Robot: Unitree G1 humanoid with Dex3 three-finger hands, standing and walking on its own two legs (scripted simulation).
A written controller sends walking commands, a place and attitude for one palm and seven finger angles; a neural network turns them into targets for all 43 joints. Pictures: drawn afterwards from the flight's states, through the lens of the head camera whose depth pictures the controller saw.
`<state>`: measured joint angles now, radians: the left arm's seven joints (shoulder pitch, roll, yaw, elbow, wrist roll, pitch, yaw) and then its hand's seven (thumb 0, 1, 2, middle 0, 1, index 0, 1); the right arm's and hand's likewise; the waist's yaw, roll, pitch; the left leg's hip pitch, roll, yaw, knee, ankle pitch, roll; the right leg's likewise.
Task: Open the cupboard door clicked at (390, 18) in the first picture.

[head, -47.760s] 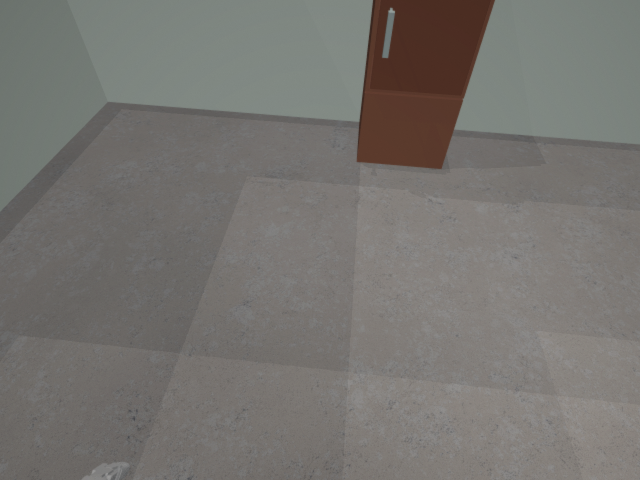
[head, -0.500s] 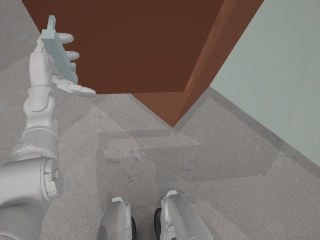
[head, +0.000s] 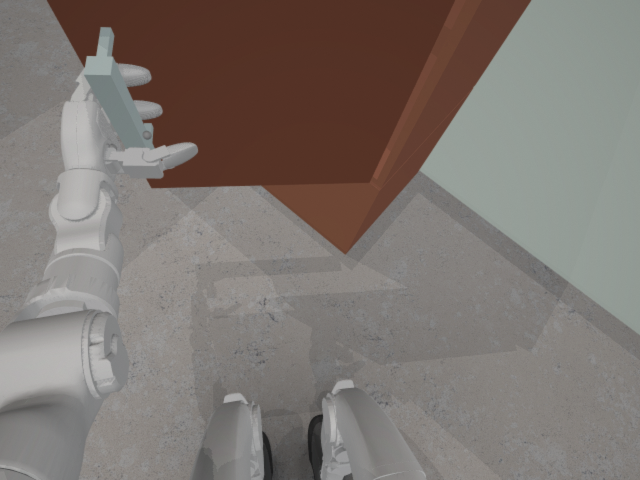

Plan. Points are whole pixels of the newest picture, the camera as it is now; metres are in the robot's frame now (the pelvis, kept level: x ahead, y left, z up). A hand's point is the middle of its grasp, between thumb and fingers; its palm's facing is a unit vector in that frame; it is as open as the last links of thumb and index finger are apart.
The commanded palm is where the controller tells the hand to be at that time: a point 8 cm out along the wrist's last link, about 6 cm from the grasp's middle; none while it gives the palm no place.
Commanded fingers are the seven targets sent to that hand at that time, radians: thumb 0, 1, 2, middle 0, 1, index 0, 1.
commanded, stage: close the thumb around the handle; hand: left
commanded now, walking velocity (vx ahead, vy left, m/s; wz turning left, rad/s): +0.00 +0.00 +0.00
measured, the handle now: (129, 106) +0.56 +0.19 +0.03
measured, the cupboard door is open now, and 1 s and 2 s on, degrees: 46 66 88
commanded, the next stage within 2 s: pull the door open along its arc in 0.38 s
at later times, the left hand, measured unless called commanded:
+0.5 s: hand (148, 136) +0.52 +0.17 +0.03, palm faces +0.04 -1.00 +0.00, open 5.6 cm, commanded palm +0.49 +0.20 +0.03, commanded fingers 0.00 0.90 0.90 -0.40 -1.35 -0.40 -1.35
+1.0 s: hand (181, 227) +0.40 +0.12 +0.03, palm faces +0.15 -0.99 +0.08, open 6.0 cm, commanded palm +0.35 +0.19 +0.03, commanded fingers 0.00 0.90 0.90 -0.40 -1.35 -0.40 -1.35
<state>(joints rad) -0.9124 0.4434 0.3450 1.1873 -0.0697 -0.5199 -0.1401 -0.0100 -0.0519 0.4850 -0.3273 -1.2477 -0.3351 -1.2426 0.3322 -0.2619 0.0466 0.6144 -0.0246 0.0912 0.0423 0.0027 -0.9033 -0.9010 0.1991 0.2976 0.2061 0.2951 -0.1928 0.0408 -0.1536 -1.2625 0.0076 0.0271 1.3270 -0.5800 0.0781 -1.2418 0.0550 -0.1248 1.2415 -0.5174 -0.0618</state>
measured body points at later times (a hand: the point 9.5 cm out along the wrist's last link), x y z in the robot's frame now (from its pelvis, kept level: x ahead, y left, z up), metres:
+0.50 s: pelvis +0.00 +0.01 +0.00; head +0.17 +0.03 +0.42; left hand +0.51 +0.22 +0.03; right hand +0.01 -0.25 -0.11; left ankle +0.01 +0.07 -0.61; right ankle +0.03 -0.09 -0.61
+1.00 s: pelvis +0.02 +0.00 +0.03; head +0.14 +0.01 +0.46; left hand +0.39 +0.18 +0.03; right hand +0.11 -0.25 -0.09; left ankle +0.01 +0.07 -0.61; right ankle +0.03 -0.09 -0.61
